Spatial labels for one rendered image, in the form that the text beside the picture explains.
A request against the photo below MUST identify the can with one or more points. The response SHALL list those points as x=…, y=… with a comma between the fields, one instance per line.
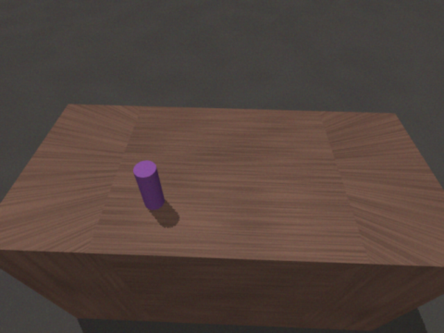
x=149, y=184

